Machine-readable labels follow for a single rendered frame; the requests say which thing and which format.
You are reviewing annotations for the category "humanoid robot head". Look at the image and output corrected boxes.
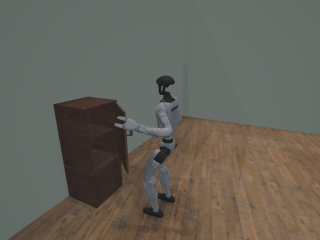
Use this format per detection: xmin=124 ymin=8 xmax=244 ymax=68
xmin=156 ymin=75 xmax=175 ymax=103

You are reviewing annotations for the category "cupboard door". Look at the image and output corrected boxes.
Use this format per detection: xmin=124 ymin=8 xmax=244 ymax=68
xmin=115 ymin=103 xmax=129 ymax=174

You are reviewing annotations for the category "robot right upper arm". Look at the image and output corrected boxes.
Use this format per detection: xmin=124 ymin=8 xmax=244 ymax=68
xmin=173 ymin=97 xmax=182 ymax=124

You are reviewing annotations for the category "left robot forearm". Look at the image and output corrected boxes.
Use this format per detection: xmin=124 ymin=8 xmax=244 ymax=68
xmin=135 ymin=124 xmax=171 ymax=138

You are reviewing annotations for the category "right robot thigh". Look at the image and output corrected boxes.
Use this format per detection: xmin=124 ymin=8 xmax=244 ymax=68
xmin=157 ymin=144 xmax=177 ymax=176

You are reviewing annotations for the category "left robot hand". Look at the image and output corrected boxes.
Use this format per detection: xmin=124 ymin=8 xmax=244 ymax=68
xmin=114 ymin=116 xmax=138 ymax=131

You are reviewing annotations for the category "robot left upper arm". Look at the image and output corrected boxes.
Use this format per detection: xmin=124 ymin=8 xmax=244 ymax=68
xmin=154 ymin=103 xmax=173 ymax=138

